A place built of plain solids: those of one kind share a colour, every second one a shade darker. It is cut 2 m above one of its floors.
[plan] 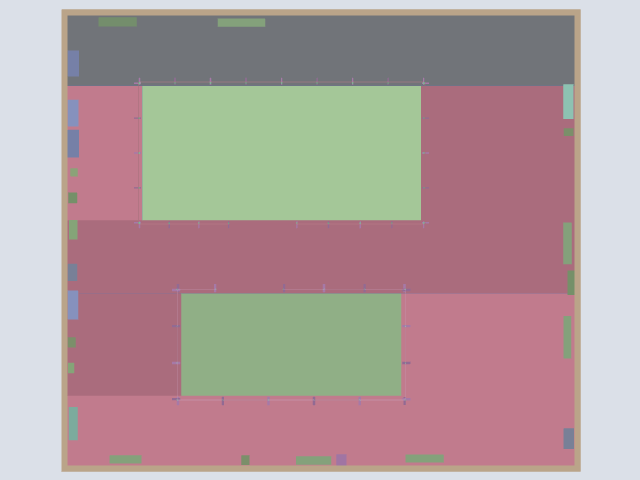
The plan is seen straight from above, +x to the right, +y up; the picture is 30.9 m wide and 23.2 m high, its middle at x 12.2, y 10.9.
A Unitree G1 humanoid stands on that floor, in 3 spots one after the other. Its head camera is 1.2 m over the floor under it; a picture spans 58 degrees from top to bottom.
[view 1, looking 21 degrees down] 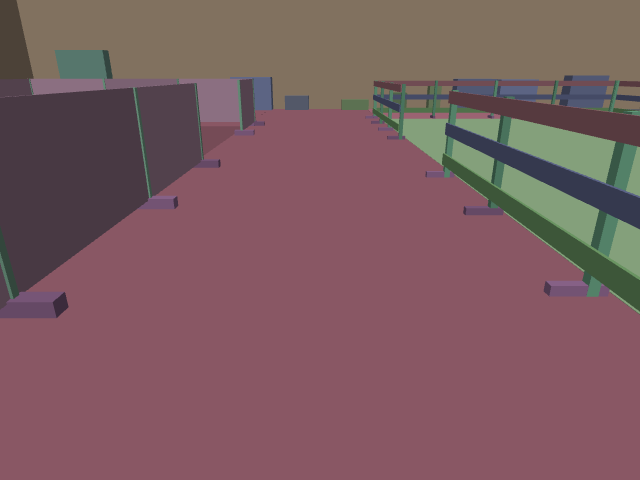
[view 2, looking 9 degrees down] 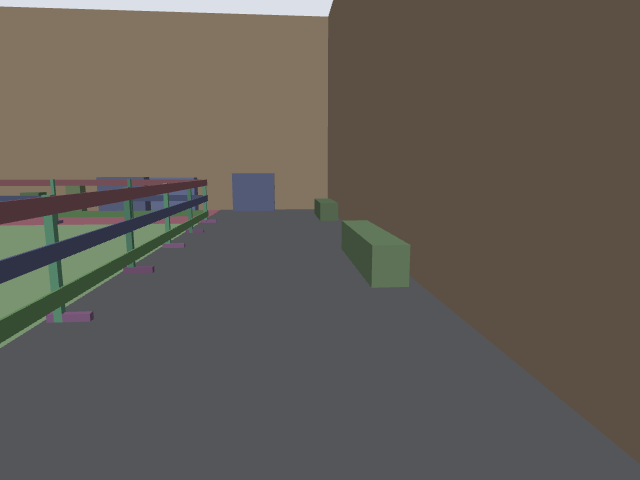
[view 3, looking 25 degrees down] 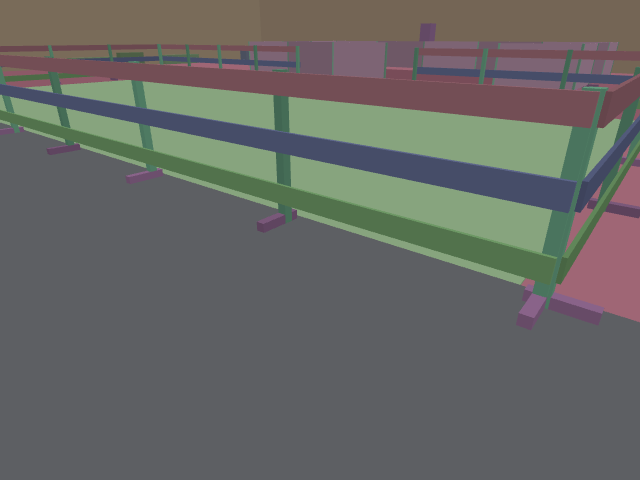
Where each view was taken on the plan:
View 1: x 16.39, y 10.15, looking -180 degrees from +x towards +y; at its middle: surround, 3.35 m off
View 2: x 13.87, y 20.29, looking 175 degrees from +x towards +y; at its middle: ground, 7.67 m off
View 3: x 3.18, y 20.58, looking -51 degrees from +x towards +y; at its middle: ground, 2.84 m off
